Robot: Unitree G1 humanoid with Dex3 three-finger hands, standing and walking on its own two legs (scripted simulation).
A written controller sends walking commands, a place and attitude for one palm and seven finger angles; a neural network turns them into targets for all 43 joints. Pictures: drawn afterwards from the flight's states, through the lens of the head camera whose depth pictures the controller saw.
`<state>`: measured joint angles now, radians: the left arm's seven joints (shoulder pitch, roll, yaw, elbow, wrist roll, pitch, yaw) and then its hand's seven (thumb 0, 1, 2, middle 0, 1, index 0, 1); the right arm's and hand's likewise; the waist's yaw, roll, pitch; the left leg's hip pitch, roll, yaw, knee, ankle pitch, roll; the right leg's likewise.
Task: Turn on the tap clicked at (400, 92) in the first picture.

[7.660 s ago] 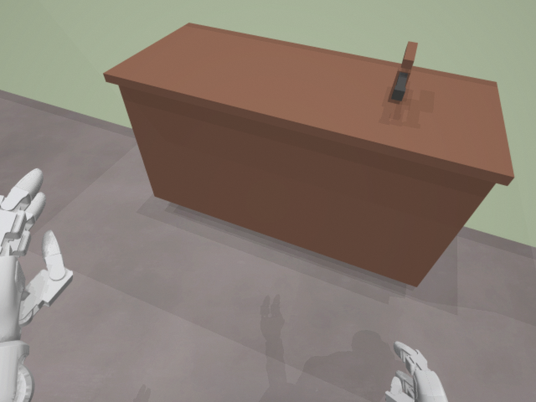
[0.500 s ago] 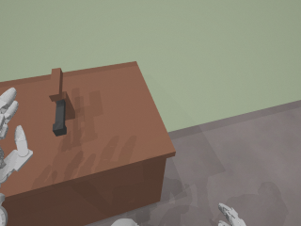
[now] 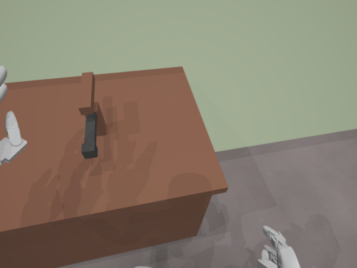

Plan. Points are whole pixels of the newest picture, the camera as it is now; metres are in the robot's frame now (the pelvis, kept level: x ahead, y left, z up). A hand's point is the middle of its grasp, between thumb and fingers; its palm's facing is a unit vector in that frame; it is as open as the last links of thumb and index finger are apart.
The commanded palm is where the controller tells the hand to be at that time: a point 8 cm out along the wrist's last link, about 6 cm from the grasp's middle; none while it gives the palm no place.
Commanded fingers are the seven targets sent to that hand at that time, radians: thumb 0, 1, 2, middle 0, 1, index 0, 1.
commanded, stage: come to a stop and stand still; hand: left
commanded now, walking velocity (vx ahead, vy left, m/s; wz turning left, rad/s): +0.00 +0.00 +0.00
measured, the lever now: (89, 150) +0.32 +0.27 +0.05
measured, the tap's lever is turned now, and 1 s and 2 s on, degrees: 0 0 0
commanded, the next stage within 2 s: look again from close up in 1.14 s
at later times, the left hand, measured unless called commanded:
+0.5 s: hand (34, 141) +0.26 +0.30 +0.17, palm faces +0.36 -0.84 -0.41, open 7.4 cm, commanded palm +0.19 +0.33 +0.18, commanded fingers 0.00 0.90 0.90 -0.20 -0.30 -0.20 -0.30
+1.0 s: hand (22, 156) +0.23 +0.31 +0.16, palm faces +0.36 -0.86 -0.37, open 7.4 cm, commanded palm +0.17 +0.34 +0.18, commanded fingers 0.00 0.90 0.90 -0.20 -0.30 -0.20 -0.30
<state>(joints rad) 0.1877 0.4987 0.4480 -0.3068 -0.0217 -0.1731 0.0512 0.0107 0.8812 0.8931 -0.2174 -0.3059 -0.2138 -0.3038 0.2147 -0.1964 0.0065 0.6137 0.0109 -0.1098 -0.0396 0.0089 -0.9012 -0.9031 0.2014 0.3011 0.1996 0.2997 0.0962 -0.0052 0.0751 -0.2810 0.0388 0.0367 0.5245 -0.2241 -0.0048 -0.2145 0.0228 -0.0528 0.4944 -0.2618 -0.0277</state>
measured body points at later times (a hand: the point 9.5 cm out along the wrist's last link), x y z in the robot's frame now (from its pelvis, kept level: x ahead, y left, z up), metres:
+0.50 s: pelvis +0.02 +0.05 +0.00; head +0.07 +0.08 +0.45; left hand +0.23 +0.35 +0.19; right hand +0.19 -0.17 -0.08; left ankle +0.03 +0.12 -0.74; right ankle +0.00 -0.10 -0.74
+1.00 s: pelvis +0.01 +0.06 +0.00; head +0.03 +0.09 +0.45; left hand +0.20 +0.35 +0.18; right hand +0.18 -0.16 -0.07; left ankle +0.03 +0.12 -0.74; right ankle +0.00 -0.10 -0.74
